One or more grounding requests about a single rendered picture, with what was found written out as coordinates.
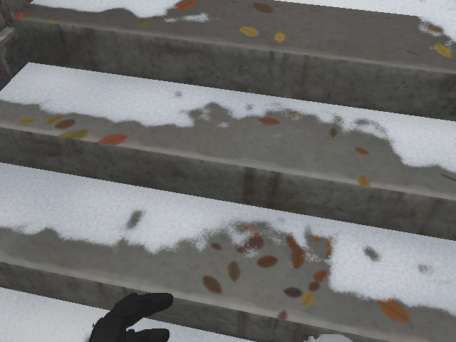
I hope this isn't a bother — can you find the left robot hand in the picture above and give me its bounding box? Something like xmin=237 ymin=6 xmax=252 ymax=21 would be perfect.
xmin=89 ymin=293 xmax=173 ymax=342

